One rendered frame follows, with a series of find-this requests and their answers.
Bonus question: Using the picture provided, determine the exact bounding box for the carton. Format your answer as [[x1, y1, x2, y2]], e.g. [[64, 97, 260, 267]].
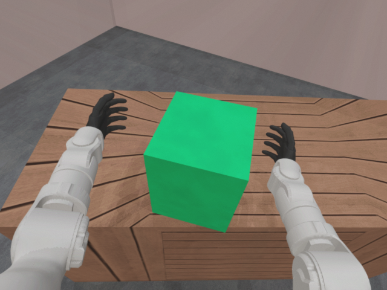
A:
[[143, 91, 257, 233]]

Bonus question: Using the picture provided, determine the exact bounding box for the pedestal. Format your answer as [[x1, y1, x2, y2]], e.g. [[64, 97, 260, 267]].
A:
[[0, 88, 387, 282]]

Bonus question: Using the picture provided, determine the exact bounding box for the left robot upper arm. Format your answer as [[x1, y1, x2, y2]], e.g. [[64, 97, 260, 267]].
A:
[[0, 207, 89, 290]]

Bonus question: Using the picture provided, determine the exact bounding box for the left robot forearm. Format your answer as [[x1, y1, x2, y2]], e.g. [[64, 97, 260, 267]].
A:
[[10, 126, 104, 263]]

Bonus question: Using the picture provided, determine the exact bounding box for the right robot forearm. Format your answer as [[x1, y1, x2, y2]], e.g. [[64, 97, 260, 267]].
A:
[[267, 158, 371, 290]]

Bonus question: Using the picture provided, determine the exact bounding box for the right robot upper arm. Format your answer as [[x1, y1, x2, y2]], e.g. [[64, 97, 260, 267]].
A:
[[292, 251, 370, 290]]

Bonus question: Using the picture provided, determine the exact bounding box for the right robot hand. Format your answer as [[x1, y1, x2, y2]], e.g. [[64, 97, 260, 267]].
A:
[[262, 123, 296, 162]]

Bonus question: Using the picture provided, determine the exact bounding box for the left robot hand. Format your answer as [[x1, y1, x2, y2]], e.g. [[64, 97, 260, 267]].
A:
[[86, 92, 128, 139]]

